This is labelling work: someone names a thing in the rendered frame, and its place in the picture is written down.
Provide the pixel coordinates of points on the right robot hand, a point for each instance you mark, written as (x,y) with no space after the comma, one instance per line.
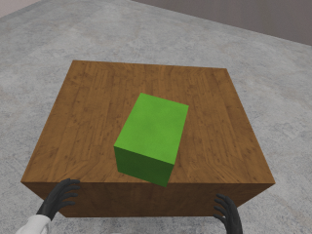
(231,221)

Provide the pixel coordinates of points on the robot left forearm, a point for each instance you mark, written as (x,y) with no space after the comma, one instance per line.
(36,224)

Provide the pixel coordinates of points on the carton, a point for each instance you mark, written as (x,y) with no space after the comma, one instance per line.
(148,143)

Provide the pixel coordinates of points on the left robot hand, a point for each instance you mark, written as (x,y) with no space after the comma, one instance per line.
(54,201)

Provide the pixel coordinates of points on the pedestal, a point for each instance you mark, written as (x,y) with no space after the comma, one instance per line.
(218,152)

